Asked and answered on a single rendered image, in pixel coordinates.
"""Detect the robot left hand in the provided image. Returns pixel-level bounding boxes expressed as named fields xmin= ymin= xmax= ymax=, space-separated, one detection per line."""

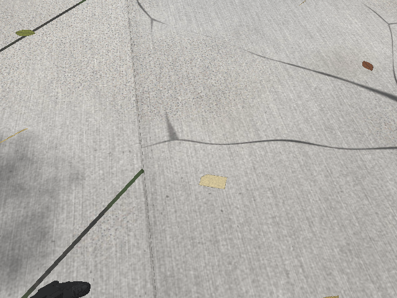
xmin=30 ymin=281 xmax=91 ymax=298

